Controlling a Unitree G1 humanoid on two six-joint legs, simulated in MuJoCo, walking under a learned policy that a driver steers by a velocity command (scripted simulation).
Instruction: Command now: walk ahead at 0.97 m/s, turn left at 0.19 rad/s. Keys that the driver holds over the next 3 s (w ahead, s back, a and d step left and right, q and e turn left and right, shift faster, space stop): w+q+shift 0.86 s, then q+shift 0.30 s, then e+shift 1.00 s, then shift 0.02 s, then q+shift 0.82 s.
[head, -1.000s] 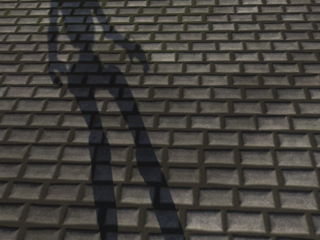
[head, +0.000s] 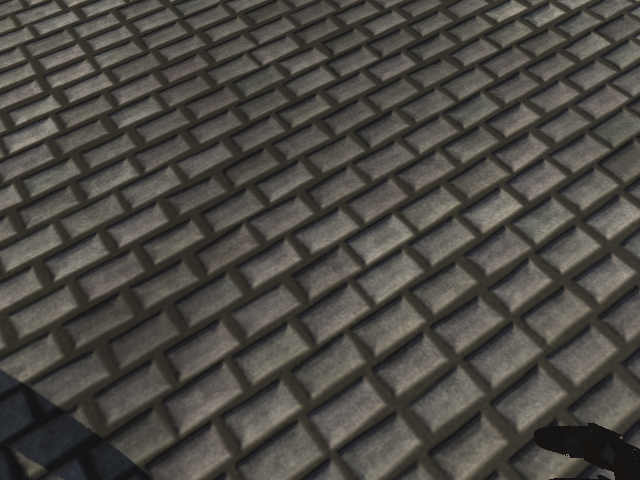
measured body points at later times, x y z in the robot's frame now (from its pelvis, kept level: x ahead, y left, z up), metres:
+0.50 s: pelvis +0.50 +0.00 +0.01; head +0.53 +0.00 +0.46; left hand +0.65 +0.30 -0.04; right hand +0.59 -0.29 -0.11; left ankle +0.27 +0.05 -0.62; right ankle +0.62 -0.11 -0.71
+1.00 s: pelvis +0.90 +0.21 +0.01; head +0.93 +0.23 +0.46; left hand +0.79 +0.47 -0.09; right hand +1.18 +0.09 -0.12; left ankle +0.91 +0.23 -0.71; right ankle +0.98 +0.04 -0.59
